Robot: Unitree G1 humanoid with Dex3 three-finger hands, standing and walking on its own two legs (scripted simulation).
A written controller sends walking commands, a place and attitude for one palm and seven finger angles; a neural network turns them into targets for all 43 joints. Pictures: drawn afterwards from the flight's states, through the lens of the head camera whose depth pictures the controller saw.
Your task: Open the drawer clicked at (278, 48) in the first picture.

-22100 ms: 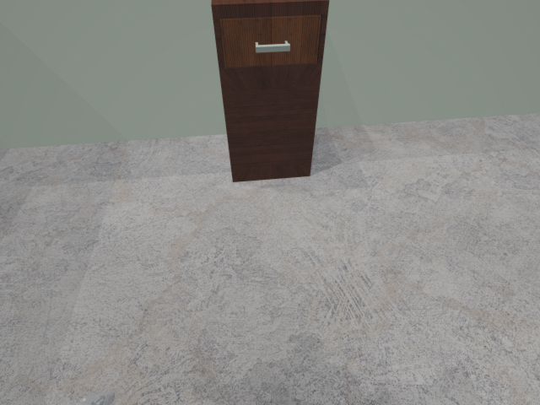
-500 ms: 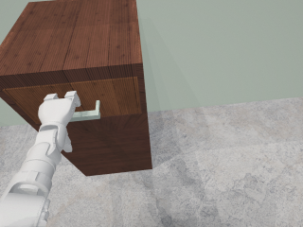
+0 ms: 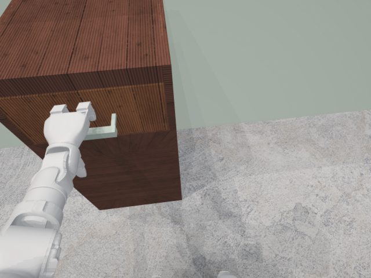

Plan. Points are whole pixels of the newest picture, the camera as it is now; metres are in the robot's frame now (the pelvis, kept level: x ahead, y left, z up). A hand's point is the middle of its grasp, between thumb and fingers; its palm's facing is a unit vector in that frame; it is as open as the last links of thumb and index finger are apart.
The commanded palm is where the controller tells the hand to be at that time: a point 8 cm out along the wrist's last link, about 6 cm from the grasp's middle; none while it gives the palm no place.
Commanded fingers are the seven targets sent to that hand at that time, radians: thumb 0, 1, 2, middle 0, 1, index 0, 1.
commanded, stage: lower the fingers behind the handle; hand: left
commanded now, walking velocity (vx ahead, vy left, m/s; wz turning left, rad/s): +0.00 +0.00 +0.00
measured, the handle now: (89, 127) +0.47 +0.25 +0.01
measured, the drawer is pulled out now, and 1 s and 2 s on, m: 0.00 0.00 0.00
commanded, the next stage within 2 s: lift the fingers back up to retry in 0.56 s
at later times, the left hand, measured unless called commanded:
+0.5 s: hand (78, 141) +0.42 +0.27 +0.02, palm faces -0.02 +0.03 -1.00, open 13.8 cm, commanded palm +0.40 +0.26 +0.05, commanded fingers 0.00 -0.50 0.30 -0.30 -1.20 -0.30 -1.20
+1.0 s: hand (77, 137) +0.43 +0.27 +0.03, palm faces -0.02 -0.01 -1.00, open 13.7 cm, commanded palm +0.40 +0.26 +0.10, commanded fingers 0.00 -0.50 0.30 -0.30 -1.20 -0.30 -1.20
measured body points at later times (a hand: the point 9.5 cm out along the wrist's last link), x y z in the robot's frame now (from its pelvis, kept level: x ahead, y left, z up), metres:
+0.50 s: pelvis -0.02 +0.00 -0.01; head +0.07 -0.01 +0.43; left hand +0.42 +0.26 +0.07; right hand +0.03 -0.27 -0.15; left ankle -0.02 +0.12 -0.70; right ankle +0.01 -0.13 -0.70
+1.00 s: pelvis +0.00 +0.00 +0.00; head +0.08 -0.01 +0.45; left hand +0.42 +0.26 +0.08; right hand +0.05 -0.27 -0.13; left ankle -0.02 +0.12 -0.70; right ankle +0.01 -0.13 -0.70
